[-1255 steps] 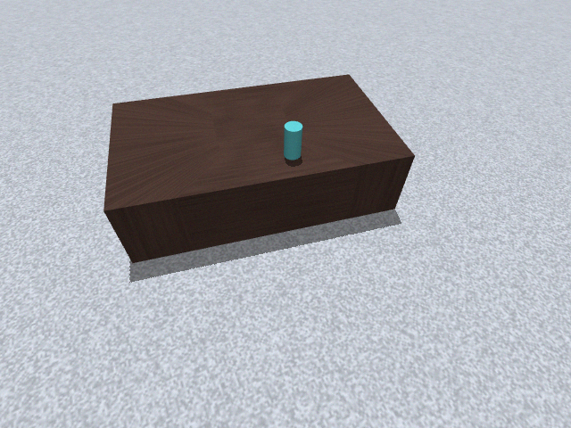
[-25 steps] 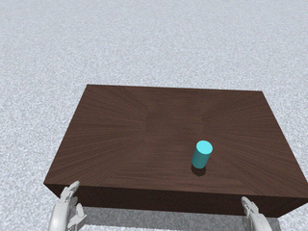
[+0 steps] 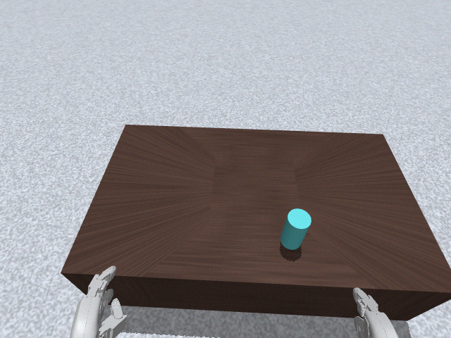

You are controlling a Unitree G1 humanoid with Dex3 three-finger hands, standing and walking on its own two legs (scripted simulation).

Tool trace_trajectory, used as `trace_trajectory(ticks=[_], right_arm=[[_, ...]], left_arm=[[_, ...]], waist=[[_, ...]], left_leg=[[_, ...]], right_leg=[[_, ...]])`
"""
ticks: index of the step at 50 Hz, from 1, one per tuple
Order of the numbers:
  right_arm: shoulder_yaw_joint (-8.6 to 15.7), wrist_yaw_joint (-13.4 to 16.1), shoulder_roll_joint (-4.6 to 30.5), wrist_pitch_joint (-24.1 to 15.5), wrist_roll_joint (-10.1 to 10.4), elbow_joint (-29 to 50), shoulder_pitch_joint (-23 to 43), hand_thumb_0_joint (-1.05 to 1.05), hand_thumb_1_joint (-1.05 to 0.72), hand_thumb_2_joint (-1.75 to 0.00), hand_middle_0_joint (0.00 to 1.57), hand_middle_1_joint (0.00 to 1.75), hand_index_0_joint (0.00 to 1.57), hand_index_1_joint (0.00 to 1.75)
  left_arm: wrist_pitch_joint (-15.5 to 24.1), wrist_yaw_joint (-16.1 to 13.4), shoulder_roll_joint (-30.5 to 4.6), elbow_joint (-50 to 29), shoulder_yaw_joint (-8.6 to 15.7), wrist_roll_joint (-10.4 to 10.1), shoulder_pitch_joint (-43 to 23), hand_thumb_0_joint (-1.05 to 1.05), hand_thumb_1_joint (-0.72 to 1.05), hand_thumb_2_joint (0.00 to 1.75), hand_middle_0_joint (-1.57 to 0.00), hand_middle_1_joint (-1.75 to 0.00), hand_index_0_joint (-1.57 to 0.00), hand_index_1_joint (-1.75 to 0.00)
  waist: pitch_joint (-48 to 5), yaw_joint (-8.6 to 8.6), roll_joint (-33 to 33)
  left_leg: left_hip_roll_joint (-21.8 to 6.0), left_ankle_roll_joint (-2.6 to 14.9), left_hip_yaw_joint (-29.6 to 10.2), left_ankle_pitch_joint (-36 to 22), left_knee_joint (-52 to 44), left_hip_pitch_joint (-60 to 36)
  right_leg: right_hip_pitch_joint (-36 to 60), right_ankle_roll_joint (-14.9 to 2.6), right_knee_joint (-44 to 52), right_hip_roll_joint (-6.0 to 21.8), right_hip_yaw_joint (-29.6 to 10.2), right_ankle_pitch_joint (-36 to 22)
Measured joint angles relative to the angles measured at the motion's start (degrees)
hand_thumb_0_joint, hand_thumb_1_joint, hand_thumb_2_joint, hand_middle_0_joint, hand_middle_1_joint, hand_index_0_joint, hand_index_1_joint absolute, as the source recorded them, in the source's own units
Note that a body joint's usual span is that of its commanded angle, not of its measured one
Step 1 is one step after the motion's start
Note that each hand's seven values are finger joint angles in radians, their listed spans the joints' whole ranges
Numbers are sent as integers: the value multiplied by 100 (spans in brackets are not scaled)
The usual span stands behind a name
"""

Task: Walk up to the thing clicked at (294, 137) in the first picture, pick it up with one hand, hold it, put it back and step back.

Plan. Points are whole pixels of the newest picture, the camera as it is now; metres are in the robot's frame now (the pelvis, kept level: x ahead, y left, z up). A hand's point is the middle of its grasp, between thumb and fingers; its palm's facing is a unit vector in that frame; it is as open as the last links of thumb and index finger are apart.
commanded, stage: home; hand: right
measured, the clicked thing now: (294, 229) +0.51 -0.20 -0.32
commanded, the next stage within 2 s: stand in 1.34 s
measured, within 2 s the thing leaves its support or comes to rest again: neither
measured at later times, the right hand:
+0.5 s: hand out of the picture +0.16 -0.18 -0.05, palm faces +0.05 +0.98 -0.18, open 17.4 cm
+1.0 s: hand out of the picture +0.09 -0.24 -0.10, palm faces +0.00 +0.94 -0.33, open 17.4 cm
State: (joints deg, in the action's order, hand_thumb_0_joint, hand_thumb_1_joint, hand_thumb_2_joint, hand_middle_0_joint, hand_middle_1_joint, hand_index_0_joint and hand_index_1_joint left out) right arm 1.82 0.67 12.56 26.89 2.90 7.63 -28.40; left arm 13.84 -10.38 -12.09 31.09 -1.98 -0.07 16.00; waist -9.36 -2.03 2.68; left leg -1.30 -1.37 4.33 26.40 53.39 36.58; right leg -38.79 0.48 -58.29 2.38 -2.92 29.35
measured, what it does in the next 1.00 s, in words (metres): stands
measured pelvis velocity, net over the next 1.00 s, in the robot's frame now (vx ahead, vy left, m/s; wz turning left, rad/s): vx -0.01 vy -0.01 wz -0.01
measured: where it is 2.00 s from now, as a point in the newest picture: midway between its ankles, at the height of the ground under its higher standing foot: outside the picture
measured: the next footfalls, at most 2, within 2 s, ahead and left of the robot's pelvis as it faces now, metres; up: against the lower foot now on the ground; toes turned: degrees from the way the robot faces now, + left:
none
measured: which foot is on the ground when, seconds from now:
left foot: down 0.00-1.00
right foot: down 0.00-1.00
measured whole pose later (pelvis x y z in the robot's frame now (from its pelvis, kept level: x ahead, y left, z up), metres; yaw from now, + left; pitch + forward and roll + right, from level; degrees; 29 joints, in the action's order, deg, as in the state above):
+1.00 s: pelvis -0.01 -0.01 +0.03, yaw +0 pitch +0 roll +0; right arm 1.6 1.0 18.4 1.8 -2.6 -40.9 -14.6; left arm 1.2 -0.4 -18.2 50.6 2.4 3.6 11.5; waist 0.6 0.5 -1.3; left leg -4.0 -2.2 2.2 20.8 42.3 21.2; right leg -21.3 -0.8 -43.2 -0.5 -0.3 21.8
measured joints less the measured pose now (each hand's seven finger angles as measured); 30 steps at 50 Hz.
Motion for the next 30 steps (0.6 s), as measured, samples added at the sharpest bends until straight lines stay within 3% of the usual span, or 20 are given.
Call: trace_trajectory(ticks=[30], right_arm=[[-16, 14, 5, -77, 8, -21, -15, -1, 53, -5, 6, 6, 6, 5]], left_arm=[[-48, -2, -8, 3, 39, -5, 15, 1, 89, 90, -21, -31, -21, -31]], waist=[[12, -2, 0]], left_leg=[[0, -1, -13, -54, 10, 33]], right_leg=[[-30, -5, -10, -5, 6, -52]])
